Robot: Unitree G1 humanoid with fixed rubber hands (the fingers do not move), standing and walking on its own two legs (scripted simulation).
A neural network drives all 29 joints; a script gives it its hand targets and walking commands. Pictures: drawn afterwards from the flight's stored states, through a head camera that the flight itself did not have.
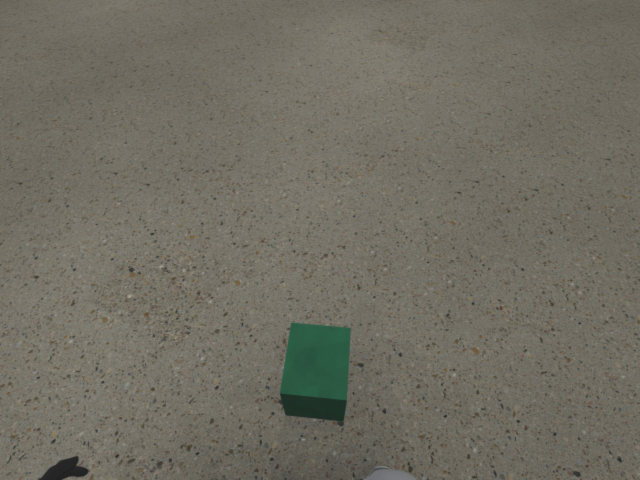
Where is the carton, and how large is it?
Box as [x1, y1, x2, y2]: [280, 323, 350, 420]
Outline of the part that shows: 291,323 280,389 280,395 285,414 343,420 346,402 350,328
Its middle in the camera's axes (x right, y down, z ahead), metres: +0.00 +0.40 +1.13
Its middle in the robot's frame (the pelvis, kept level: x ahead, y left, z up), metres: +0.49 +0.02 -0.66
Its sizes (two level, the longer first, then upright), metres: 0.201 0.173 0.201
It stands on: the floor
